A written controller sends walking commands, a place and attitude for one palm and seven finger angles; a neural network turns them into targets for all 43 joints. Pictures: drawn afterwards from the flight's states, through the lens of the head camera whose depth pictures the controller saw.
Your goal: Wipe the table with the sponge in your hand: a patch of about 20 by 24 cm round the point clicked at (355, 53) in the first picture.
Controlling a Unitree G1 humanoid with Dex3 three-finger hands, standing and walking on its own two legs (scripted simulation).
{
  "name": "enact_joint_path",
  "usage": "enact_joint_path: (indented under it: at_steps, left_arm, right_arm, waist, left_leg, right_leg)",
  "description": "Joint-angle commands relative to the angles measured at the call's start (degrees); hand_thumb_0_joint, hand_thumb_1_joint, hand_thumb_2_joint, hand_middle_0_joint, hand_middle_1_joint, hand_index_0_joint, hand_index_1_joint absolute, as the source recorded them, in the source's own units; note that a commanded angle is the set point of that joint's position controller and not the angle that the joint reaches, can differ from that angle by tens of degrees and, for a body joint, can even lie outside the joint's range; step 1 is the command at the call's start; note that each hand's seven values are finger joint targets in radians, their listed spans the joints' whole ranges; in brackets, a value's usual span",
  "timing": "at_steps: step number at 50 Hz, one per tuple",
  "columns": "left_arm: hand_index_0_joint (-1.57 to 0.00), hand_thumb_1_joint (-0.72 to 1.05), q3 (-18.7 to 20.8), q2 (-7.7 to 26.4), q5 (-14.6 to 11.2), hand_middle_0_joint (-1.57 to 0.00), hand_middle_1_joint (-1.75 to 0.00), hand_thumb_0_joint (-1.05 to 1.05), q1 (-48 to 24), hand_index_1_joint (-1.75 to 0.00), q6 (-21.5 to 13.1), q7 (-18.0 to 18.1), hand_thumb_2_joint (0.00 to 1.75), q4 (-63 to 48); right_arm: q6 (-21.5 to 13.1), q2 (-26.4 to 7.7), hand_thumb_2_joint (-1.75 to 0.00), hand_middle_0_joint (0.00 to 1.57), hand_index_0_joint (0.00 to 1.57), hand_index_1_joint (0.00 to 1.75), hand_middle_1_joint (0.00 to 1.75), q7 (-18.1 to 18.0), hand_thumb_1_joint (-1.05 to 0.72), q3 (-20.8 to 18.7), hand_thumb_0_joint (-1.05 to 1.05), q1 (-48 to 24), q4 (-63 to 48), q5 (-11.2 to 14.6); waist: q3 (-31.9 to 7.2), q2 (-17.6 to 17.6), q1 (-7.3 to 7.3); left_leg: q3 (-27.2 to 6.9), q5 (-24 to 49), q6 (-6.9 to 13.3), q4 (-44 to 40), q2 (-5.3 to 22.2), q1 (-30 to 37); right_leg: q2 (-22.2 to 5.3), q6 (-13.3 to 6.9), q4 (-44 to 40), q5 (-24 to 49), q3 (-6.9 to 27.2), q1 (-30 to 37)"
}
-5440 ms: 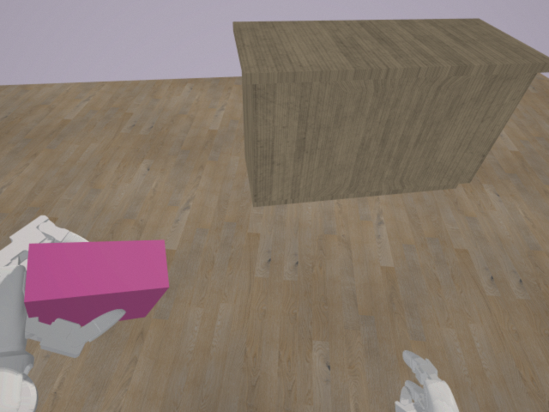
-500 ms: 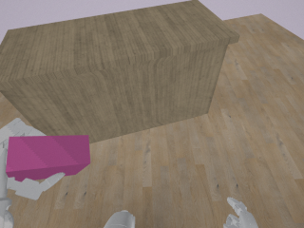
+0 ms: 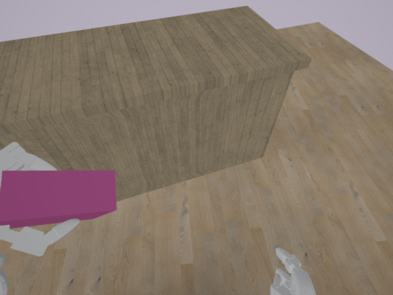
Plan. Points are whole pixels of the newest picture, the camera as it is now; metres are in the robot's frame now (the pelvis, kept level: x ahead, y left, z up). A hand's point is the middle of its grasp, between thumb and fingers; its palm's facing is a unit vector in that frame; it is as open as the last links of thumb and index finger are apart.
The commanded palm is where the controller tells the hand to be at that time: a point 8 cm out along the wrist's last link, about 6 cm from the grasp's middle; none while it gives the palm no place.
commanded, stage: take the last steps up to it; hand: left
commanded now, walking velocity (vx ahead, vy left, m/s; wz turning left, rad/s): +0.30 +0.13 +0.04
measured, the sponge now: (74, 199) +0.23 +0.20 +0.16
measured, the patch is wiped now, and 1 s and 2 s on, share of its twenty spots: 0.00 0.00 0.00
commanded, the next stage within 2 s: come to a stop and stand still in 1.68 s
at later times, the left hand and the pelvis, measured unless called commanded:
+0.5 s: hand (35, 135) +0.33 +0.29 +0.17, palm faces +0.42 -0.80 -0.43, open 9.9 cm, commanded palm +0.26 +0.33 +0.18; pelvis +0.10 +0.05 -0.01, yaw +0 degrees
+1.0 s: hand (72, 105) +0.41 +0.26 +0.17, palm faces +0.37 -0.80 -0.46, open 9.9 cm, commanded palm +0.35 +0.31 +0.18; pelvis +0.19 +0.03 +0.01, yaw +0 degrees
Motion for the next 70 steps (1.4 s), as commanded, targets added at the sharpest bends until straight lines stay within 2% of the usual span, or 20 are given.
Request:
enact_joint_path:
  at_steps: [1,3,4,7,10,17,18,20,22,28,35,38,39,44,52,54,55,57,68,70]
  left_arm:
    - [-1.20,0.10,7.3,8.0,-0.7,-1.20,-1.60,0.00,-4.6,-1.60,-1.7,1.5,1.30,-5.8]
    - [-1.20,0.10,8.5,10.2,-0.3,-1.20,-1.60,0.00,-5.7,-1.60,-1.4,1.5,1.30,-3.4]
    - [-1.20,0.10,8.7,10.1,-1.8,-1.20,-1.60,0.00,-8.2,-1.60,-1.5,1.3,1.30,-3.7]
    - [-1.20,0.10,8.0,9.2,-0.9,-1.20,-1.60,0.00,-6.9,-1.60,-3.5,0.9,1.30,-6.8]
    - [-1.20,0.10,7.5,9.0,-0.2,-1.20,-1.60,0.00,-6.6,-1.60,-4.5,1.5,1.30,-10.7]
    - [-1.20,0.10,9.0,9.0,-0.5,-1.20,-1.60,0.00,-4.7,-1.60,-3.8,3.4,1.30,-13.7]
    - [-1.20,0.10,7.7,8.0,-0.5,-1.20,-1.60,0.00,-5.1,-1.60,-3.9,3.3,1.30,-13.4]
    - [-1.20,0.10,7.2,7.7,-0.7,-1.20,-1.60,0.00,-8.5,-1.60,-4.9,3.1,1.30,-14.3]
    - [-1.20,0.10,8.5,10.2,-0.4,-1.20,-1.60,0.00,-9.0,-1.60,-4.7,2.2,1.30,-9.1]
    - [-1.20,0.10,6.0,6.9,-0.9,-1.20,-1.60,0.00,-4.2,-1.60,-3.6,1.1,1.30,-16.1]
    - [-1.20,0.10,6.5,7.2,-0.7,-1.20,-1.60,0.00,-6.3,-1.60,-0.8,1.8,1.30,-7.0]
    - [-1.20,0.10,8.0,10.2,-1.2,-1.20,-1.60,0.00,-10.3,-1.60,0.2,2.1,1.30,-5.1]
    - [-1.20,0.10,6.4,9.6,-1.5,-1.20,-1.60,0.00,-12.9,-1.60,-0.5,1.9,1.30,-7.5]
    - [-1.20,0.10,7.0,8.7,-0.3,-1.20,-1.60,0.00,-6.8,-1.60,-3.0,2.1,1.30,-8.8]
    - [-1.20,0.10,8.3,9.0,-1.0,-1.20,-1.60,0.00,-4.9,-1.60,-2.5,3.1,1.30,-12.7]
    - [-1.20,0.10,7.2,8.4,-1.1,-1.20,-1.60,0.00,-6.8,-1.60,-3.2,3.1,1.30,-13.8]
    - [-1.20,0.10,7.2,8.4,-1.3,-1.20,-1.60,0.00,-7.9,-1.60,-3.8,3.1,1.30,-14.2]
    - [-1.20,0.10,7.5,10.1,-0.9,-1.20,-1.60,0.00,-8.3,-1.60,-3.7,2.0,1.30,-8.9]
    - [-1.20,0.10,6.5,6.8,-1.1,-1.20,-1.60,0.00,-5.6,-1.60,-1.1,1.8,1.30,-9.3]
    - [-1.20,0.10,7.0,8.9,-0.6,-1.20,-1.60,0.00,-8.6,-1.60,-0.6,1.9,1.30,-5.9]
  right_arm:
    - [-1.2,-10.9,-0.90,0.20,0.20,0.30,0.30,-1.7,-0.90,-4.0,0.00,-4.7,-6.6,0.1]
    - [-0.2,-9.0,-0.90,0.20,0.20,0.30,0.30,-1.2,-0.90,-3.6,0.00,-5.2,-7.6,0.2]
    - [-0.4,-10.7,-0.90,0.20,0.20,0.30,0.30,-0.4,-0.90,-4.5,0.00,-5.7,-7.4,0.3]
    - [0.6,-9.8,-0.90,0.20,0.20,0.30,0.30,0.1,-0.90,-3.3,0.00,-6.8,-5.6,-0.1]
    - [1.1,-9.8,-0.90,0.20,0.20,0.30,0.30,0.0,-0.90,-3.4,0.00,-6.8,-6.5,-0.5]
    - [0.6,-9.4,-0.90,0.20,0.20,0.30,0.30,-1.2,-0.90,-4.8,0.00,-4.6,-9.2,-0.7]
    - [0.4,-10.6,-0.90,0.20,0.20,0.30,0.30,-1.7,-0.90,-5.5,0.00,-3.4,-9.2,-0.2]
    - [0.3,-12.9,-0.90,0.20,0.20,0.30,0.30,-1.4,-0.90,-6.3,0.00,-3.5,-9.9,0.3]
    - [-0.1,-11.6,-0.90,0.20,0.20,0.30,0.30,-1.1,-0.90,-5.6,0.00,-4.8,-8.8,0.2]
    - [-2.0,-10.9,-0.90,0.20,0.20,0.30,0.30,-0.3,-0.90,-4.5,0.00,-5.2,-8.0,0.4]
    - [-0.5,-10.6,-0.90,0.20,0.20,0.30,0.30,-2.1,-0.90,-3.4,0.00,-5.3,-7.3,-0.1]
    - [0.1,-9.6,-0.90,0.20,0.20,0.30,0.30,-1.4,-0.90,-3.2,0.00,-7.3,-8.6,0.3]
    - [-0.2,-10.8,-0.90,0.20,0.20,0.30,0.30,-0.7,-0.90,-3.8,0.00,-7.3,-7.7,0.1]
    - [1.3,-9.3,-0.90,0.20,0.20,0.30,0.30,-0.9,-0.90,-2.4,0.00,-7.3,-6.9,-0.4]
    - [1.8,-9.8,-0.90,0.20,0.20,0.30,0.30,-1.3,-0.90,-4.3,0.00,-4.3,-10.3,-0.4]
    - [1.7,-11.9,-0.90,0.20,0.20,0.30,0.30,-1.8,-0.90,-5.4,0.00,-3.5,-10.7,0.2]
    - [1.5,-12.7,-0.90,0.20,0.20,0.30,0.30,-1.5,-0.90,-5.7,0.00,-3.6,-10.6,0.4]
    - [1.1,-12.0,-0.90,0.20,0.20,0.30,0.30,-1.1,-0.90,-4.9,0.00,-5.3,-10.0,0.1]
    - [-0.2,-10.7,-0.90,0.20,0.20,0.30,0.30,-1.9,-0.90,-3.4,0.00,-4.7,-8.7,0.4]
    - [0.9,-9.2,-0.90,0.20,0.20,0.30,0.30,-2.0,-0.90,-3.1,0.00,-4.7,-8.5,0.2]
  waist:
    - [-9.0,4.8,0.85]
    - [-9.7,-17.0,0.86]
    - [-8.7,-18.7,1.25]
    - [-4.3,-6.6,0.78]
    - [-6.4,-7.9,0.17]
    - [-9.2,-6.3,0.70]
    - [-10.0,-1.1,-0.42]
    - [-11.6,18.3,-0.55]
    - [-8.4,15.6,-0.65]
    - [-8.2,13.9,0.57]
    - [-7.6,6.9,0.56]
    - [-5.6,-20.2,2.16]
    - [-4.7,-17.6,0.95]
    - [-6.5,-6.6,0.71]
    - [-9.0,-6.7,0.75]
    - [-11.2,6.0,-0.53]
    - [-12.4,16.5,-0.21]
    - [-8.7,16.3,-0.14]
    - [-8.0,8.5,0.70]
    - [-5.8,-7.3,0.05]
  left_leg:
    - [-6.8,5.8,5.3,1.4,8.7,-2.6]
    - [-1.5,-10.5,0.9,27.8,-2.7,-23.2]
    - [-8.0,-14.2,-0.5,38.5,-2.1,-27.8]
    - [-11.5,-7.2,-1.9,43.2,1.7,-28.9]
    - [-7.9,-4.7,-1.5,26.3,2.5,-20.2]
    - [2.9,6.2,-0.7,-1.8,-3.5,1.0]
    - [0.2,7.0,0.2,-4.7,-1.7,6.7]
    - [-26.9,18.8,9.7,-9.1,16.7,17.7]
    - [-32.2,3.2,15.1,-13.0,20.4,9.3]
    - [-12.7,4.7,9.7,-13.0,12.1,1.5]
    - [-8.6,-7.8,5.2,-4.4,9.6,-5.0]
    - [-3.8,-16.5,-0.4,29.6,-2.9,-26.7]
    - [-9.5,-12.2,-1.2,37.2,-1.1,-28.8]
    - [-6.0,-5.9,-2.0,25.0,0.6,-21.4]
    - [2.0,6.4,-0.8,-1.7,-3.3,-0.8]
    - [-7.5,11.9,3.2,-6.1,3.9,12.8]
    - [-23.8,23.2,9.2,-7.2,15.5,19.2]
    - [-32.2,5.7,14.3,-13.2,20.7,8.9]
    - [-8.4,-9.1,5.1,-5.8,9.3,-5.4]
    - [-3.3,-14.8,1.4,11.1,2.0,-13.9]
  right_leg:
    - [0.9,-1.2,-17.0,7.1,0.0,16.0]
    - [-18.6,-11.0,-24.5,16.2,33.6,28.5]
    - [-23.9,-13.4,-27.0,14.9,40.6,27.6]
    - [-19.9,-12.1,-24.8,23.8,24.1,21.6]
    - [-16.4,-9.7,-22.1,33.8,11.8,18.2]
    - [-10.6,-6.2,-14.4,23.5,7.9,15.4]
    - [-9.3,-4.8,-7.1,21.2,6.2,12.6]
    - [1.2,-0.5,17.8,-12.5,2.1,-6.8]
    - [-1.5,-1.1,29.1,-12.4,8.7,-12.7]
    - [-1.6,0.1,12.3,-0.8,3.1,-4.0]
    - [1.5,-0.4,-14.7,3.0,-0.1,13.7]
    - [-21.3,-12.5,-29.9,-0.1,40.4,22.2]
    - [-23.0,-14.4,-30.3,4.0,40.8,22.6]
    - [-15.2,-10.0,-21.4,40.8,12.8,22.7]
    - [-11.1,-7.0,-14.8,29.6,8.7,17.9]
    - [-5.8,-3.3,1.2,19.7,5.1,7.1]
    - [0.2,-1.0,12.6,-6.7,2.8,-4.4]
    - [-0.2,-1.2,25.8,-13.3,8.6,-9.3]
    - [2.2,0.3,-12.5,2.4,-0.8,13.2]
    - [-8.9,-5.0,-24.2,0.3,18.7,15.1]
